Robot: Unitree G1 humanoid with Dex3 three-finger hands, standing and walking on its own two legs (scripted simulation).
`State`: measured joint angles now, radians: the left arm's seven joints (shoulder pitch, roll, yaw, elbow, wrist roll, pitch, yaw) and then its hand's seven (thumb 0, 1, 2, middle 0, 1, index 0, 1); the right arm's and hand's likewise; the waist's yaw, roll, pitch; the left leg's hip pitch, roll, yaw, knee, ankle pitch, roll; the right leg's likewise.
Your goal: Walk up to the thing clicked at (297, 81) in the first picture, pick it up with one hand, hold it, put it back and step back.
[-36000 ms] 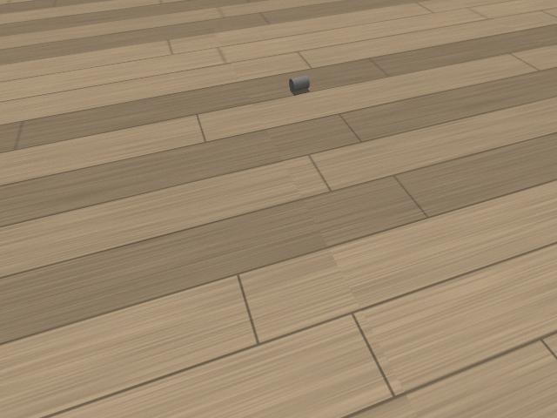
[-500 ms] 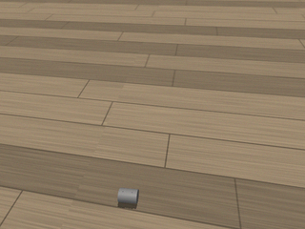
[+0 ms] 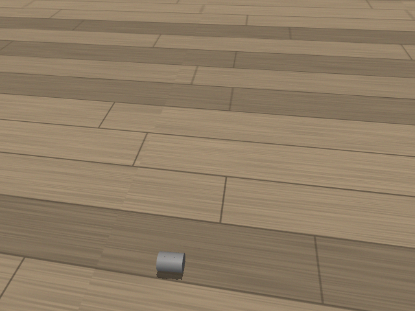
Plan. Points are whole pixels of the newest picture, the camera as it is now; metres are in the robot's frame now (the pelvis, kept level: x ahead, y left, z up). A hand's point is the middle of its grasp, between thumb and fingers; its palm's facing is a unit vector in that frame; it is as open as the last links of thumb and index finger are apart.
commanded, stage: stand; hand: left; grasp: from above
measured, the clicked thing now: (171, 261) +0.46 +0.21 -0.74
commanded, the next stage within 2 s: step back in 1.08 s
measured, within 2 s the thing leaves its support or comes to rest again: neither
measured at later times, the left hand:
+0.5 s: hand out of the picture +0.08 +0.24 -0.15, palm faces +0.01 -0.94 -0.34, open 7.4 cm
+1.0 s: hand out of the picture +0.09 +0.24 -0.15, palm faces -0.01 -0.94 -0.34, open 7.4 cm
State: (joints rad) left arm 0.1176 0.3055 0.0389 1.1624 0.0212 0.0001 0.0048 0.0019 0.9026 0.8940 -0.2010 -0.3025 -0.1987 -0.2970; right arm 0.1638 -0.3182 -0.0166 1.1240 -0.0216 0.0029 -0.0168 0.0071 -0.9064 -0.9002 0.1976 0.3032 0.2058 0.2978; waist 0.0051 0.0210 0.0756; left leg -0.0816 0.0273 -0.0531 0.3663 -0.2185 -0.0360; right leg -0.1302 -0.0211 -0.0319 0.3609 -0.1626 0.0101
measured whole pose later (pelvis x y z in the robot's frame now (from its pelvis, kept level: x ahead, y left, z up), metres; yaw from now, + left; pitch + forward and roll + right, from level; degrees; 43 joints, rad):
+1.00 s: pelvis +0.01 -0.01 +0.00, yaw -1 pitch -3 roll +0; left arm 0.10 0.33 0.03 1.14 0.02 -0.01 -0.01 0.00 0.90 0.89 -0.20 -0.30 -0.20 -0.30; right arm 0.13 -0.34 -0.01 1.13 -0.02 0.00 -0.01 0.01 -0.91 -0.90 0.20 0.30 0.21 0.30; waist 0.00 0.02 0.06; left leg -0.07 0.04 -0.05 0.33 -0.22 -0.05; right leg -0.13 -0.01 -0.03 0.35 -0.17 0.00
